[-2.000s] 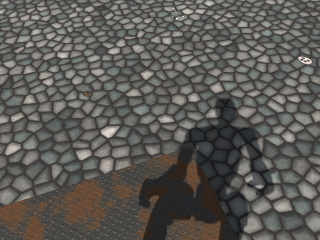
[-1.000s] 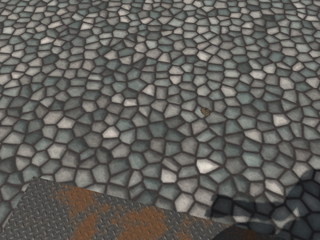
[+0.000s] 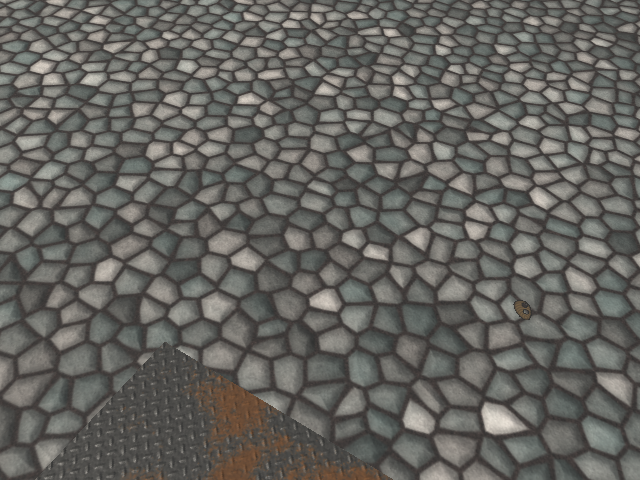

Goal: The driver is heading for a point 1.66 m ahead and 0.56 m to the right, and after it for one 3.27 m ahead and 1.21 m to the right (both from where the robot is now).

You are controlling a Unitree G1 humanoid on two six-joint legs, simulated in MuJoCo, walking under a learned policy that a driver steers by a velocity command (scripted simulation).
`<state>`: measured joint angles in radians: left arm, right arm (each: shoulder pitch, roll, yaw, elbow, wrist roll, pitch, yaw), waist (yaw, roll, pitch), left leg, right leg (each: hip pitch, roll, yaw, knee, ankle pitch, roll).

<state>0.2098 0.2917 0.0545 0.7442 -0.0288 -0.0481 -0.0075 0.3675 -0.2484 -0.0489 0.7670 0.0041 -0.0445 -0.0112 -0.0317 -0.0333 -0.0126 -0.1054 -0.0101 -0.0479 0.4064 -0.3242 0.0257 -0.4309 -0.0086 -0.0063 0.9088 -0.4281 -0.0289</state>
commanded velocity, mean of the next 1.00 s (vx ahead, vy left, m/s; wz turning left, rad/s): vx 0.46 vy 0.00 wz -0.02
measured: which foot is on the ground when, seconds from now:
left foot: down 0.00-0.26, up 0.28-0.76, down 0.78-1.00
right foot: up 0.00-0.22, down 0.24-0.78, up 0.80-1.00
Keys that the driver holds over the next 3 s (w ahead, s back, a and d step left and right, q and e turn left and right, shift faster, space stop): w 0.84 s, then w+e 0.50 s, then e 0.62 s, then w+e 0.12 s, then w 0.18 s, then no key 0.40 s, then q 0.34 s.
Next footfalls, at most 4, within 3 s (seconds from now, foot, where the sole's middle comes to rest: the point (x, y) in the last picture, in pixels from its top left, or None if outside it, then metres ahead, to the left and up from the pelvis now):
0.24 right None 0.24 -0.15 -0.78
0.78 left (280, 460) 0.57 0.07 -0.78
1.32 right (392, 347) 0.84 -0.20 -0.78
1.80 left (343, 272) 1.07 -0.09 -0.78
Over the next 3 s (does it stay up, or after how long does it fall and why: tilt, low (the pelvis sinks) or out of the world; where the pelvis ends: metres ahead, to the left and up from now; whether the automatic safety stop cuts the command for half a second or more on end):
stays up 1.01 -0.30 -0.01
